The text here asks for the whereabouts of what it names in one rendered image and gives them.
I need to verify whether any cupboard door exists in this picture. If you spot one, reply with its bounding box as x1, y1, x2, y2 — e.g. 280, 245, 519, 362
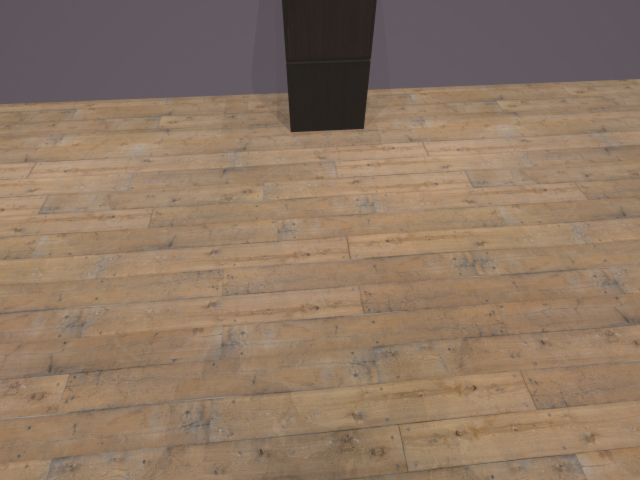
287, 0, 373, 59

